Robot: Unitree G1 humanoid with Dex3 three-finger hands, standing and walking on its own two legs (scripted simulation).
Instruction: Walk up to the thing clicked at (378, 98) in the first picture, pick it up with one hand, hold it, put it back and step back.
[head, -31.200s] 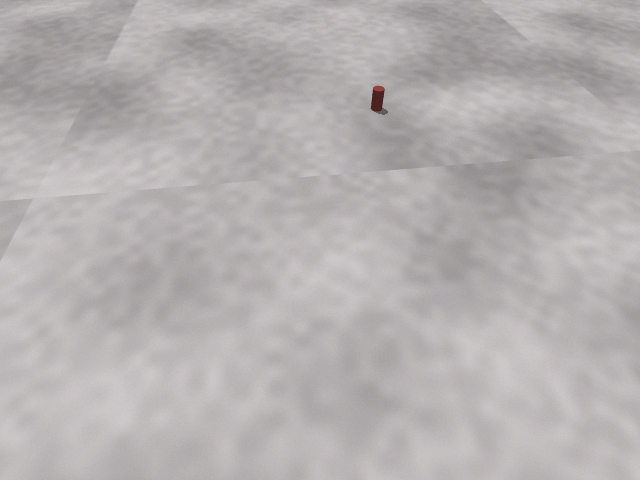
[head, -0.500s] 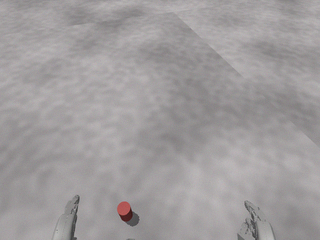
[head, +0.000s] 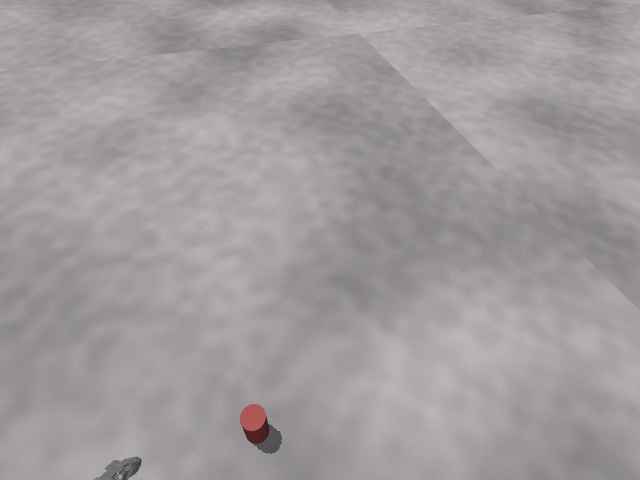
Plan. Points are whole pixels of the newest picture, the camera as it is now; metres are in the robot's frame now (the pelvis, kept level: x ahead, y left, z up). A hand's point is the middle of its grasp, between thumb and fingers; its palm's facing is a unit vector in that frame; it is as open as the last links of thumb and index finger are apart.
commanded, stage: stand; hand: left
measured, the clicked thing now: (255, 424) +0.38 +0.19 -0.69
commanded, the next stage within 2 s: step back in 1.94 s
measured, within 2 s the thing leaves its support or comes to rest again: neither
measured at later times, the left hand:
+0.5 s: hand out of the picture +0.03 +0.26 -0.13, palm faces -0.01 -0.94 -0.34, open 7.4 cm
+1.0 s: hand out of the picture +0.04 +0.25 -0.13, palm faces -0.03 -0.94 -0.34, open 7.4 cm
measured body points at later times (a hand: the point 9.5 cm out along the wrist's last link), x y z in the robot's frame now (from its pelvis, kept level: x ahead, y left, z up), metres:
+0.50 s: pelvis -0.01 +0.01 +0.03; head -0.01 +0.01 +0.48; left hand +0.04 +0.31 -0.11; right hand +0.06 -0.27 -0.11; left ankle +0.03 +0.12 -0.72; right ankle -0.01 -0.14 -0.72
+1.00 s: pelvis -0.01 +0.00 +0.03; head -0.01 +0.00 +0.48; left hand +0.04 +0.30 -0.11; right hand +0.04 -0.29 -0.11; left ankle +0.03 +0.12 -0.72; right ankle -0.01 -0.14 -0.72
